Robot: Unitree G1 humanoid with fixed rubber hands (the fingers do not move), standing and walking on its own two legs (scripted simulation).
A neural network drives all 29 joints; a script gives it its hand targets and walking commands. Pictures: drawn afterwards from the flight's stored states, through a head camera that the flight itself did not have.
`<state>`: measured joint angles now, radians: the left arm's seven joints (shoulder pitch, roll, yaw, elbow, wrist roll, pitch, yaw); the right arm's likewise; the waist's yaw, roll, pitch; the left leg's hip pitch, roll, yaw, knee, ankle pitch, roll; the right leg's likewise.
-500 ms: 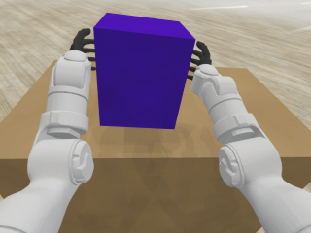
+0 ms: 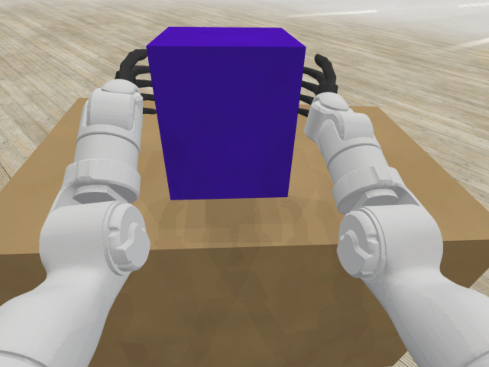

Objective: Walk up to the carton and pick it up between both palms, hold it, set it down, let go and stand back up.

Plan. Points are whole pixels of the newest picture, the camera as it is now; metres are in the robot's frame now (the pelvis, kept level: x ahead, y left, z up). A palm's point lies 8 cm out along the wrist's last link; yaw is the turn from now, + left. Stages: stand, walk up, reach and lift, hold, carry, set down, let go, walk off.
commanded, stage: set down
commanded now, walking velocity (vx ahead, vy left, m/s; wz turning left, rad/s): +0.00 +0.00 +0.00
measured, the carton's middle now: (227, 111) +0.48 -0.03 +0.24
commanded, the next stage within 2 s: none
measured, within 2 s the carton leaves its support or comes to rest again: neither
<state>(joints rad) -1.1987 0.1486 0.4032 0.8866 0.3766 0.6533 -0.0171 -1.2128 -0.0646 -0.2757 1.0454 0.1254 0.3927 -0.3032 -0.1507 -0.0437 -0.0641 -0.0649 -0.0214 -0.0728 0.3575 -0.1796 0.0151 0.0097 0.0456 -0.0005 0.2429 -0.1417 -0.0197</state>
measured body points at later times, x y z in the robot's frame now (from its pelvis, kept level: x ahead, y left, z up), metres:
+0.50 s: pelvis +0.00 -0.01 +0.00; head -0.04 +0.02 +0.45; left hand +0.46 +0.12 +0.24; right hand +0.41 -0.18 +0.24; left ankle +0.02 +0.11 -0.75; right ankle +0.00 -0.11 -0.75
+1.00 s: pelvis +0.01 +0.01 +0.00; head -0.02 +0.04 +0.45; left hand +0.48 +0.11 +0.19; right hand +0.42 -0.18 +0.19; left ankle +0.02 +0.11 -0.75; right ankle +0.00 -0.10 -0.75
